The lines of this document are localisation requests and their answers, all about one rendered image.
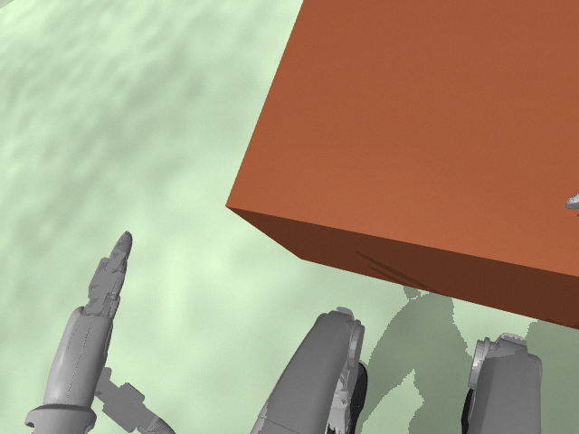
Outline left robot foot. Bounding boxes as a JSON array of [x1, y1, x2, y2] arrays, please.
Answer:
[[327, 363, 368, 434]]

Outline left robot hand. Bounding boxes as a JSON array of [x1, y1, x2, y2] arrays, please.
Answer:
[[43, 231, 176, 434]]

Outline left robot arm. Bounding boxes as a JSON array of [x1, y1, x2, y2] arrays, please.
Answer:
[[24, 404, 97, 434]]

